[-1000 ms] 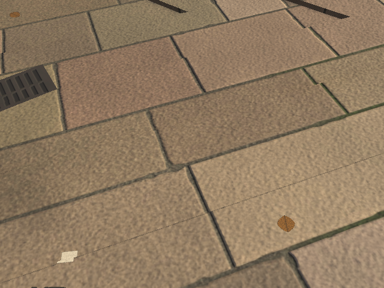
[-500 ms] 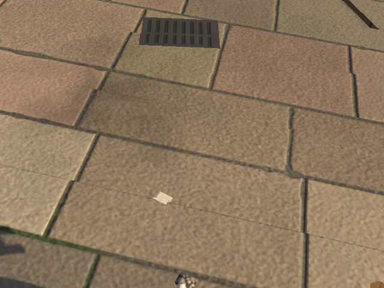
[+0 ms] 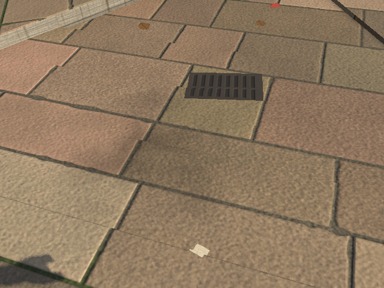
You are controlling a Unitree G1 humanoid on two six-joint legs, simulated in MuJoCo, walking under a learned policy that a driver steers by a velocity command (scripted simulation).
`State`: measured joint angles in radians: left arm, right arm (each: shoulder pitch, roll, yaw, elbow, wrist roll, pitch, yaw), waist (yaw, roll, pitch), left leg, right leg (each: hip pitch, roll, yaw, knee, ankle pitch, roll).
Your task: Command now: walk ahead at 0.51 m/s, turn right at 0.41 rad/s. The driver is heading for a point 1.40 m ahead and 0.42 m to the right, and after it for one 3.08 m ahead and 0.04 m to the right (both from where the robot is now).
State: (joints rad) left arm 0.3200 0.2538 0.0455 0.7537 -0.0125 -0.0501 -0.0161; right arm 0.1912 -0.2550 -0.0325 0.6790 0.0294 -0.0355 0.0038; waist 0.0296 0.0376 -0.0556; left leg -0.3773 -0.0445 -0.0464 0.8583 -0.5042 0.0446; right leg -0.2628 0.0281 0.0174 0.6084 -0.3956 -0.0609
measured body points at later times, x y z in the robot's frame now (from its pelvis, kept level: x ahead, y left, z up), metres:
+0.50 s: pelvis +0.26 +0.00 +0.01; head +0.28 +0.00 +0.46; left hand +0.53 +0.20 -0.09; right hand +0.20 -0.29 -0.09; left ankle +0.22 +0.14 -0.73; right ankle +0.22 -0.10 -0.63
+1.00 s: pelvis +0.63 -0.25 +0.00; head +0.66 -0.26 +0.45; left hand +0.80 -0.02 -0.13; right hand +0.60 -0.55 -0.10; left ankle +0.85 -0.21 -0.68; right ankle +0.53 -0.22 -0.73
